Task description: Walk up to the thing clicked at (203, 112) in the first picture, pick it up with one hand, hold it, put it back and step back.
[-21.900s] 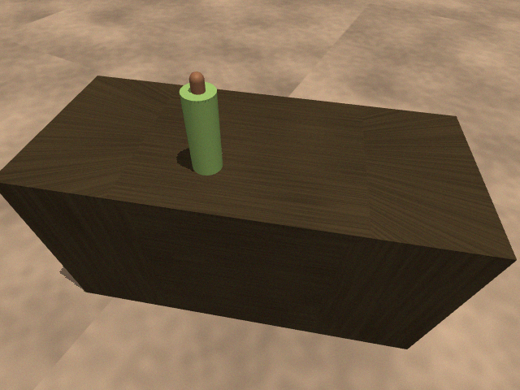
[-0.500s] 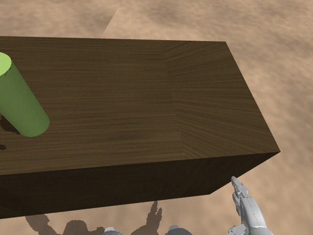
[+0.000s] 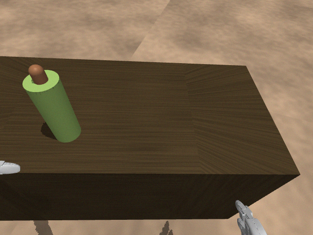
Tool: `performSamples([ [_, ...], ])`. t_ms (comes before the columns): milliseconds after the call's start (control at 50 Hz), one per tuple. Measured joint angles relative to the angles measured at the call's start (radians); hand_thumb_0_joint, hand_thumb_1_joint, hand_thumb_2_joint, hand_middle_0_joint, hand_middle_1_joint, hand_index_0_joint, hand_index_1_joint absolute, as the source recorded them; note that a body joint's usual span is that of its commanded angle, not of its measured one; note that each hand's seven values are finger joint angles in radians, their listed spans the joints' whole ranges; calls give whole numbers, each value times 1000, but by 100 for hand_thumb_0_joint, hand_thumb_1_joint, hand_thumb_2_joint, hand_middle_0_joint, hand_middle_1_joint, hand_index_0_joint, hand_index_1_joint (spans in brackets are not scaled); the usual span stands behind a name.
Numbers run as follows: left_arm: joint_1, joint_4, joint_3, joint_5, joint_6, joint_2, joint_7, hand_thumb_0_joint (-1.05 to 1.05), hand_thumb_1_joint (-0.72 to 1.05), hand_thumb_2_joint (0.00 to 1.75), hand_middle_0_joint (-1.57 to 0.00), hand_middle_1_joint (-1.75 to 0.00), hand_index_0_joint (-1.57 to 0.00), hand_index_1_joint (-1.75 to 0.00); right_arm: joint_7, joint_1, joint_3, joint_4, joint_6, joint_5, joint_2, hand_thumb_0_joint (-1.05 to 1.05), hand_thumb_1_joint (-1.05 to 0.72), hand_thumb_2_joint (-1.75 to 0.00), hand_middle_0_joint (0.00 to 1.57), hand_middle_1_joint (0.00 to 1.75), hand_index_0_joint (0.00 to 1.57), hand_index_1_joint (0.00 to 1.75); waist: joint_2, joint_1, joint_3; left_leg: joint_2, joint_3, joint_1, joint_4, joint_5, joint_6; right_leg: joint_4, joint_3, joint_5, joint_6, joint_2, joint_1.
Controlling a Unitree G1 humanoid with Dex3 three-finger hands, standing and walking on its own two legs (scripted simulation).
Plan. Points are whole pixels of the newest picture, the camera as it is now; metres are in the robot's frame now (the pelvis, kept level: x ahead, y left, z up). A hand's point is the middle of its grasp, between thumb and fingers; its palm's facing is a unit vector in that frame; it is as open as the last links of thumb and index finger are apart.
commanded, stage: sink last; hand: left
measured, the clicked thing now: (54, 105) +0.47 +0.28 +0.05
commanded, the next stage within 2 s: home in 0.76 s
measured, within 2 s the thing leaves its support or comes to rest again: neither
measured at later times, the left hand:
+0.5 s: hand (43, 229) +0.16 +0.20 +0.07, palm faces +0.30 -0.88 -0.36, open 17.4 cm
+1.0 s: hand (2, 232) +0.15 +0.27 +0.07, palm faces +0.44 -0.76 -0.48, open 17.4 cm
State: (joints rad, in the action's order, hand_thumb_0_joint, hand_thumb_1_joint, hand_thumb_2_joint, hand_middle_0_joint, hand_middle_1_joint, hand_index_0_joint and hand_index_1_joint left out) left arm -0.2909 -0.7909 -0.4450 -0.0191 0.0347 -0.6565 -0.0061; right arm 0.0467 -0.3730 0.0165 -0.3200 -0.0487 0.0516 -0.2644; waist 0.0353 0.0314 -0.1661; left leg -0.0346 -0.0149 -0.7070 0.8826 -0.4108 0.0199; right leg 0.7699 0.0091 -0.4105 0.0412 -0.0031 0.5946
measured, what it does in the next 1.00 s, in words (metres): stands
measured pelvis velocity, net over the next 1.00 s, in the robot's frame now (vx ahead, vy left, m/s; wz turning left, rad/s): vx -0.02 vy -0.04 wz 0.03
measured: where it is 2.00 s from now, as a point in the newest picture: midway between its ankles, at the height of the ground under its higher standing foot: outside the picture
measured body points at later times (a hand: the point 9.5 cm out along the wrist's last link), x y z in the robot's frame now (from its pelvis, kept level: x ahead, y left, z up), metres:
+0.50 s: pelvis -0.01 -0.03 +0.00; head -0.01 -0.05 +0.45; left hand +0.14 +0.25 +0.10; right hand +0.15 -0.28 -0.05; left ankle +0.01 +0.10 -0.70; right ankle -0.02 -0.16 -0.70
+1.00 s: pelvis -0.02 -0.04 -0.01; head +0.00 -0.05 +0.44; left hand +0.13 +0.31 +0.10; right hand +0.14 -0.29 -0.06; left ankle +0.01 +0.10 -0.70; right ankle -0.02 -0.16 -0.70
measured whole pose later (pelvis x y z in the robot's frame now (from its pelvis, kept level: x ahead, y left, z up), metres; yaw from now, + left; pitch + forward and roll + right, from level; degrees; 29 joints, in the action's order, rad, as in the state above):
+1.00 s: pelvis -0.02 -0.04 -0.01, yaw +2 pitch +7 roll +0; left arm 0.50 0.15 -0.41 0.07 -0.07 -0.37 -0.06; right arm -0.08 -0.45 -0.09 -0.23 0.01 0.03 -0.22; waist 0.03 -0.05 -0.10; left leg -0.02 -0.02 -0.62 0.90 -0.41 -0.03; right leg 0.92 0.01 -0.48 0.01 0.01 0.57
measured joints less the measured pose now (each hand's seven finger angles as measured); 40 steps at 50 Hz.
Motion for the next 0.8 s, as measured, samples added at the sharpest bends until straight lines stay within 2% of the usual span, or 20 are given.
performSamples([
  [100,324,466,67,50,10,166,-41,-1,-48,5,-7,-2,-6,-2,-43,-18,-17,36,-6,17,16,-1,45,-9,6,5,6,6,-8,-14,15,5,16,76,-21,-3,-3,4,15,-12,6,8,-60],
  [180,512,718,101,73,9,226,-67,-1,-47,5,-7,-3,-7,-2,-75,-21,-57,66,-11,19,28,-1,44,-9,6,5,6,6,-18,-35,34,9,12,121,-32,-2,-10,10,10,-21,5,12,-99],
  [260,636,870,97,92,17,249,-84,-1,-49,4,-7,-4,-7,-3,-100,-34,-86,79,-9,16,24,-1,45,-9,6,5,6,5,-17,-59,36,12,3,142,-35,1,-18,22,1,-31,-3,14,-117],
  [320,720,962,109,98,13,277,-86,-1,-51,4,-7,-4,-7,-3,-107,-52,-92,94,2,12,23,-1,45,-8,6,5,6,5,-6,-71,36,15,-1,150,-34,2,-22,36,-3,-39,-8,17,-121],
  [420,832,1070,189,101,7,352,-58,-1,-53,4,-6,-5,-7,-4,-101,-69,-93,124,14,10,35,-1,47,-8,6,5,6,5,12,-80,38,19,1,150,-27,6,-28,70,0,-50,-14,21,-109],
  [500,883,1132,234,103,8,369,-34,-1,-54,4,-7,-6,-7,-5,-102,-84,-105,133,19,4,51,-1,48,-8,6,5,6,6,10,-81,32,18,-3,139,-17,8,-36,97,-4,-58,-21,19,-92],
  [540,885,1154,231,104,3,358,-31,-2,-55,4,-7,-6,-8,-5,-107,-92,-110,134,22,1,52,-1,48,-7,6,5,6,6,7,-82,31,17,-7,136,-11,9,-41,109,-8,-61,-26,17,-87],
  [620,864,1153,190,103,-24,335,-35,-1,-56,3,-7,-7,-8,-5,-115,-99,-112,136,27,-6,51,-1,47,-8,6,5,6,5,4,-80,33,12,-11,130,0,10,-50,129,-11,-66,-35,12,-76],
  [800,831,1022,92,103,-65,311,-25,-1,-56,3,-7,-8,-9,-6,-110,-97,-137,117,37,-15,40,-1,47,-7,6,5,6,5,5,-80,53,7,-8,99,17,12,-56,161,-6,-69,-41,7,-37],
])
